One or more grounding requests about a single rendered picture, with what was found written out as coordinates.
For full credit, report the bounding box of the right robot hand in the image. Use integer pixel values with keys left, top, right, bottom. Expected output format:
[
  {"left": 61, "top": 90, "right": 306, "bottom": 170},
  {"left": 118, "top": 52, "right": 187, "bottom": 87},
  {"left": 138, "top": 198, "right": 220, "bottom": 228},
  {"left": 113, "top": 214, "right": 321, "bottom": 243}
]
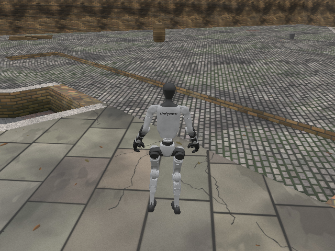
[{"left": 188, "top": 142, "right": 199, "bottom": 153}]

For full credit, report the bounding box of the robot right upper arm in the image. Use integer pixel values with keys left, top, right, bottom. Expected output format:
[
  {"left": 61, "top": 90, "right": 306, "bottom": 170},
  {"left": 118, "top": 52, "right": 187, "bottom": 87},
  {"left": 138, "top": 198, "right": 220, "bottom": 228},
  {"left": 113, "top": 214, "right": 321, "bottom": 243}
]
[{"left": 180, "top": 105, "right": 194, "bottom": 133}]

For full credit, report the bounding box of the robot right forearm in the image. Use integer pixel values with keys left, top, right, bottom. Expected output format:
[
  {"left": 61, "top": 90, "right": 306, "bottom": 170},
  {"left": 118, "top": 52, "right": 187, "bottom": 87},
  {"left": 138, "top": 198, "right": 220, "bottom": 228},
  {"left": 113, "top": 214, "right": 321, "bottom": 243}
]
[{"left": 188, "top": 126, "right": 198, "bottom": 144}]

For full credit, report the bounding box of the robot left forearm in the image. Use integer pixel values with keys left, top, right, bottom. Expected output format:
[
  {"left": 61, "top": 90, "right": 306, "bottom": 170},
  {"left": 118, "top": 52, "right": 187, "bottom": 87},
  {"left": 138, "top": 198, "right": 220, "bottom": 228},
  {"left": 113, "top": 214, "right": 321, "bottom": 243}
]
[{"left": 135, "top": 125, "right": 146, "bottom": 143}]

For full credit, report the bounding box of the left robot hand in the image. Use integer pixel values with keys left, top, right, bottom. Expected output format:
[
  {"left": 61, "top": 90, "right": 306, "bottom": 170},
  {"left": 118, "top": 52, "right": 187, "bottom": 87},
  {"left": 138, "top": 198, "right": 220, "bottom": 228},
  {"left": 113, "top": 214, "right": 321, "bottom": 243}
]
[{"left": 133, "top": 140, "right": 144, "bottom": 152}]

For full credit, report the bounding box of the robot left upper arm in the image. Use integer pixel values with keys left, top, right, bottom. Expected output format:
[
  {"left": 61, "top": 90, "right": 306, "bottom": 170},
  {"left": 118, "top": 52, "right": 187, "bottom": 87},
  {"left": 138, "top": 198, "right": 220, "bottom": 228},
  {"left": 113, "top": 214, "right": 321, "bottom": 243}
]
[{"left": 142, "top": 105, "right": 158, "bottom": 133}]

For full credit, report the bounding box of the robot left foot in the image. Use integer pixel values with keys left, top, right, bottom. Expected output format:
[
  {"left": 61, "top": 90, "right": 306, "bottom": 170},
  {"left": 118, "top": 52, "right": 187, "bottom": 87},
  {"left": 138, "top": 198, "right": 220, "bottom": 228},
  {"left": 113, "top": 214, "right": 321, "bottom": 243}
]
[{"left": 148, "top": 199, "right": 157, "bottom": 212}]

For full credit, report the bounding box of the left robot thigh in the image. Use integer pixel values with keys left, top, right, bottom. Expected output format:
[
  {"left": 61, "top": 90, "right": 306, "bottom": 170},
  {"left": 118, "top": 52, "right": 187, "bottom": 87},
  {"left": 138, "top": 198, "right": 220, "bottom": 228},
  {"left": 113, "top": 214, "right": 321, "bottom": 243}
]
[{"left": 149, "top": 145, "right": 160, "bottom": 179}]

